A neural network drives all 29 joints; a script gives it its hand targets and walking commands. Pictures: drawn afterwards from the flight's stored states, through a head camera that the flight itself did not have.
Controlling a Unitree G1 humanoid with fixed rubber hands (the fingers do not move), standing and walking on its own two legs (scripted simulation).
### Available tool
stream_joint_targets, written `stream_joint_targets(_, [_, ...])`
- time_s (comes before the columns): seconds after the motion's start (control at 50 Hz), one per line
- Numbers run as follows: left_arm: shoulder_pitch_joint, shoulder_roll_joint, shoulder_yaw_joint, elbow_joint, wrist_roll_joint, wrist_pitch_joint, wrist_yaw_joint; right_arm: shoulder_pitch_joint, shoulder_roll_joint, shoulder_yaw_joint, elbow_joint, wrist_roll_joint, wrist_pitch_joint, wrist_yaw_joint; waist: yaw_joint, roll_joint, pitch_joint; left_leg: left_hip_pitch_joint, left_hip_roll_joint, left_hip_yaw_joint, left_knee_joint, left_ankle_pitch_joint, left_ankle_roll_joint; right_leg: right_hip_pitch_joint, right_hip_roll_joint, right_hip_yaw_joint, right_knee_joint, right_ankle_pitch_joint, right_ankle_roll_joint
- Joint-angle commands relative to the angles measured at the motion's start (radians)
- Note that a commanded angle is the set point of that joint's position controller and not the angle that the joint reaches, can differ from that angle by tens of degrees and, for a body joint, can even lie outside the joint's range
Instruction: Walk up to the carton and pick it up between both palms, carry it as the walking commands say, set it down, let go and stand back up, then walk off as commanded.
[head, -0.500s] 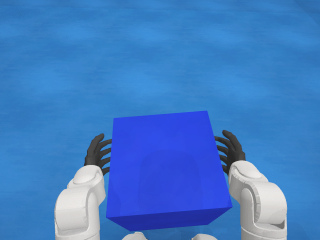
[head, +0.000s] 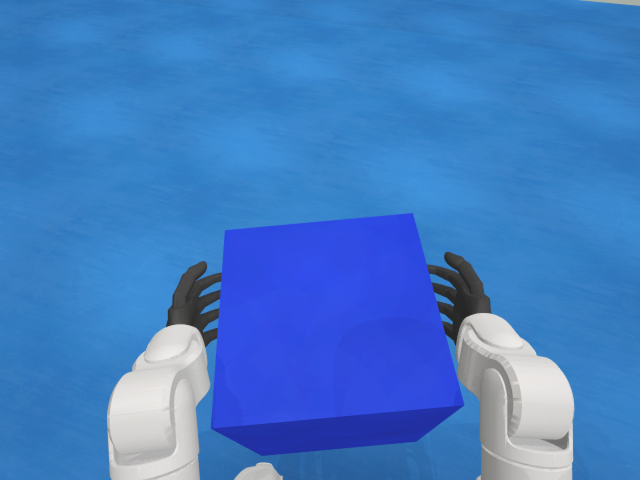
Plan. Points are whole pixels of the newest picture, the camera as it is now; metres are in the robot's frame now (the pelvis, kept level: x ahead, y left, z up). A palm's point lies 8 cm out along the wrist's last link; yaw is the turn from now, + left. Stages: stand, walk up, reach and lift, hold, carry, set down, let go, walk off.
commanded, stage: carry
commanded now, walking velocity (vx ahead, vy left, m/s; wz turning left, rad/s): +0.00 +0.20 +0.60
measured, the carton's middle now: (330, 346) +0.27 +0.00 +0.02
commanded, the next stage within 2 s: none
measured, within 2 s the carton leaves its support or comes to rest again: neither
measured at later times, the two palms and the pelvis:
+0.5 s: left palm out of the picture +0.18 +0.39 +0.12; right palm (235, 313) +0.26 +0.10 +0.11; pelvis -0.02 +0.18 +0.02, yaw +17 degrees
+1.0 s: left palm out of the picture +0.05 +0.60 +0.12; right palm out of the picture +0.21 +0.35 +0.12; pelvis -0.08 +0.35 +0.03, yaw +31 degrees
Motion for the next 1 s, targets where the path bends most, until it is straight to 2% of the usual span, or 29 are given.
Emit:
stream_joint_targets(0.0, [-0.434,-0.904,-0.724,-0.196,-0.386,-0.014,-0.131,-0.356,0.892,0.613,-0.129,0.305,-0.038,0.141,-0.016,0.281,-0.286,0.336,0.154,-0.36,-0.265,0.526,0.164,-0.224,0.256,0.056,0.275,-0.189,-0.027])
stream_joint_targets(0.04, [-0.424,-0.953,-0.745,-0.22,-0.395,-0.031,-0.139,-0.325,0.95,0.636,-0.121,0.314,-0.057,0.161,-0.006,0.297,-0.353,0.242,0.08,-0.255,-0.283,0.355,0.131,-0.088,0.265,0.049,0.12,-0.054,-0.064])
stream_joint_targets(0.12, [-0.373,-0.939,-0.735,-0.199,-0.366,-0.048,-0.139,-0.317,0.912,0.659,-0.176,0.308,-0.081,0.164,-0.017,0.247,-0.386,0.281,0.09,-0.38,-0.315,0.42,0.151,0.051,0.325,0.066,-0.15,0.015,-0.102])
stream_joint_targets(0.14, [-0.372,-0.898,-0.719,-0.21,-0.351,-0.049,-0.135,-0.292,0.906,0.657,-0.123,0.3,-0.069,0.163,0.0,0.218,-0.374,0.203,0.068,-0.333,-0.322,0.345,0.099,0.165,0.325,0.053,-0.299,0.075,-0.112])
stream_joint_targets(0.16, [-0.304,-0.892,-0.695,-0.149,-0.344,-0.037,-0.144,-0.294,0.884,0.661,-0.121,0.293,-0.062,0.157,0.025,0.15,-0.382,0.031,0.023,-0.256,-0.289,0.181,0.048,0.379,0.228,0.109,-0.511,0.173,-0.127])
stream_joint_targets(0.18, [-0.266,-0.878,-0.646,-0.095,-0.331,-0.031,-0.153,-0.328,0.887,0.695,-0.163,0.3,-0.06,0.148,0.008,-0.237,-0.36,-0.117,-0.081,-0.1,-0.062,-0.087,0.025,0.468,-0.074,0.38,-0.622,0.13,-0.176])
stream_joint_targets(0.2, [-0.248,-0.861,-0.632,-0.079,-0.316,-0.031,-0.152,-0.383,0.859,0.721,-0.195,0.303,-0.048,0.144,0.006,-0.419,-0.25,-0.224,-0.106,0.041,0.26,-0.247,-0.015,0.287,-0.336,0.541,-0.665,0.275,-0.308])
stream_joint_targets(0.22, [-0.274,-0.866,-0.642,-0.107,-0.332,-0.034,-0.154,-0.384,0.864,0.706,-0.19,0.293,-0.047,0.14,-0.008,-0.312,-0.208,-0.197,0.019,-0.041,0.461,-0.214,0.003,0.218,-0.262,0.371,-0.551,0.461,-0.323])
stream_joint_targets(0.24, [-0.306,-0.87,-0.637,-0.107,-0.343,-0.028,-0.161,-0.447,0.869,0.715,-0.211,0.314,-0.049,0.136,-0.006,-0.16,-0.189,-0.187,-0.016,0.001,0.481,-0.159,0.001,0.21,-0.188,0.243,-0.53,0.544,-0.276])
stream_joint_targets(0.28, [-0.428,-0.839,-0.676,-0.217,-0.375,-0.041,-0.154,-0.392,0.875,0.678,-0.157,0.312,-0.049,0.132,-0.015,-0.062,-0.157,-0.262,-0.005,0.011,0.456,-0.135,-0.014,0.301,-0.118,0.121,-0.41,0.704,-0.264])
stream_joint_targets(0.34, [-0.265,-0.758,-0.604,-0.141,-0.32,-0.01,-0.134,-0.337,0.828,0.692,-0.125,0.303,-0.016,0.118,0.002,-0.165,-0.204,-0.237,-0.031,0.092,0.299,-0.145,-0.028,0.427,-0.08,0.054,-0.378,0.935,-0.218])
stream_joint_targets(0.36, [-0.257,-0.775,-0.6,-0.151,-0.332,-0.012,-0.137,-0.389,0.833,0.714,-0.187,0.316,-0.022,0.111,0.01,-0.296,-0.21,-0.267,-0.024,0.118,0.239,-0.122,-0.034,0.48,-0.06,0.017,-0.346,1.041,-0.202])
stream_joint_targets(0.44, [-0.277,-0.763,-0.599,-0.148,-0.339,0.001,-0.13,-0.36,0.826,0.675,-0.131,0.304,0.003,0.109,0.01,-0.363,-0.221,-0.027,-0.018,0.193,-0.036,-0.156,-0.026,0.308,-0.057,-0.115,-0.271,0.788,-0.136])
stream_joint_targets(0.48, [-0.317,-0.784,-0.62,-0.168,-0.335,-0.003,-0.119,-0.38,0.826,0.666,-0.161,0.312,-0.006,0.111,-0.021,-0.294,-0.305,0.149,-0.057,0.209,-0.198,-0.043,-0.002,0.289,-0.039,-0.165,-0.087,0.828,-0.1])
stream_joint_targets(0.5, [-0.345,-0.817,-0.635,-0.173,-0.338,-0.001,-0.118,-0.335,0.857,0.646,-0.112,0.322,-0.001,0.122,-0.034,-0.12,-0.348,0.27,-0.081,0.152,-0.277,-0.01,0.005,0.187,0.006,-0.141,0.048,0.616,-0.084])
stream_joint_targets(0.52, [-0.364,-0.825,-0.658,-0.19,-0.343,-0.004,-0.117,-0.324,0.853,0.628,-0.118,0.317,-0.013,0.126,-0.034,0.162,-0.305,0.37,0.066,-0.134,-0.322,0.284,0.063,-0.079,0.104,-0.107,0.195,0.009,-0.048])
stream_joint_targets(0.54, [-0.348,-0.841,-0.671,-0.159,-0.35,-0.002,-0.125,-0.315,0.822,0.618,-0.135,0.298,-0.025,0.125,-0.024,0.35,-0.28,0.423,0.223,-0.445,-0.31,0.646,0.143,-0.307,0.231,-0.058,0.35,-0.294,-0.012])
stream_joint_targets(0.56, [-0.387,-0.842,-0.71,-0.204,-0.347,-0.013,-0.116,-0.296,0.822,0.596,-0.118,0.293,-0.032,0.136,-0.023,0.418,-0.306,0.4,0.224,-0.499,-0.286,0.672,0.195,-0.301,0.241,0.08,0.43,-0.311,-0.023])
stream_joint_targets(0.6, [-0.44,-0.899,-0.739,-0.238,-0.379,-0.027,-0.128,-0.323,0.9,0.63,-0.119,0.312,-0.043,0.151,-0.011,0.215,-0.302,0.389,0.144,-0.399,-0.248,0.485,0.163,-0.261,0.226,0.116,0.387,-0.15,-0.049])
stream_joint_targets(0.62, [-0.39,-0.928,-0.745,-0.23,-0.376,-0.034,-0.126,-0.297,0.913,0.633,-0.128,0.315,-0.052,0.156,-0.006,0.241,-0.345,0.389,0.12,-0.302,-0.216,0.572,0.161,-0.216,0.224,0.115,0.288,-0.111,-0.062])
stream_joint_targets(0.72, [-0.332,-0.93,-0.733,-0.202,-0.347,-0.051,-0.124,-0.31,0.906,0.667,-0.178,0.325,-0.078,0.164,-0.016,0.239,-0.418,0.347,0.112,-0.383,-0.26,0.595,0.217,-0.024,0.301,0.107,-0.005,0.006,-0.096])
stream_joint_targets(0.76, [-0.327,-0.911,-0.71,-0.198,-0.361,-0.049,-0.129,-0.279,0.903,0.68,-0.161,0.312,-0.072,0.154,-0.017,0.148,-0.386,0.325,0.082,-0.422,-0.336,0.534,0.157,0.053,0.33,0.088,-0.159,0.049,-0.084])
stream_joint_targets(0.78, [-0.313,-0.907,-0.718,-0.191,-0.364,-0.048,-0.141,-0.315,0.883,0.686,-0.21,0.317,-0.079,0.154,-0.006,0.197,-0.376,0.214,0.062,-0.405,-0.369,0.436,0.107,0.173,0.328,0.084,-0.263,0.062,-0.089])
stream_joint_targets(0.8, [-0.261,-0.882,-0.681,-0.137,-0.335,-0.034,-0.136,-0.316,0.848,0.686,-0.188,0.305,-0.06,0.144,0.015,0.175,-0.365,0.129,0.027,-0.333,-0.35,0.395,0.035,0.334,0.26,0.097,-0.435,0.156,-0.103])
stream_joint_targets(0.84, [-0.295,-0.846,-0.67,-0.166,-0.342,-0.037,-0.141,-0.282,0.836,0.692,-0.164,0.291,-0.043,0.135,0.005,-0.279,-0.362,-0.1,-0.136,-0.072,0.169,-0.208,-0.036,0.472,-0.228,0.502,-0.563,0.3,-0.265])
stream_joint_targets(0.86, [-0.263,-0.848,-0.66,-0.148,-0.338,-0.043,-0.141,-0.352,0.839,0.717,-0.207,0.307,-0.046,0.133,0.003,-0.343,-0.262,-0.213,-0.075,-0.025,0.417,-0.245,-0.028,0.355,-0.31,0.438,-0.52,0.646,-0.35])
stream_joint_targets(0.9, [-0.342,-0.816,-0.668,-0.195,-0.354,-0.039,-0.141,-0.352,0.844,0.683,-0.154,0.31,-0.045,0.132,-0.011,-0.093,-0.18,-0.195,-0.034,-0.024,0.556,-0.14,-0.007,0.228,-0.189,0.208,-0.501,0.606,-0.298])
stream_joint_targets(0.92, [-0.353,-0.815,-0.671,-0.199,-0.351,-0.036,-0.142,-0.418,0.833,0.699,-0.215,0.327,-0.049,0.126,-0.017,-0.065,-0.135,-0.254,-0.03,-0.016,0.524,-0.153,-0.025,0.284,-0.155,0.149,-0.462,0.612,-0.271])
stream_joint_targets(0.98, [-0.315,-0.764,-0.648,-0.183,-0.336,-0.019,-0.128,-0.37,0.8,0.69,-0.183,0.31,-0.03,0.116,-0.007,-0.154,-0.146,-0.251,-0.023,0.064,0.324,-0.145,-0.039,0.376,-0.084,0.039,-0.389,0.851,-0.222])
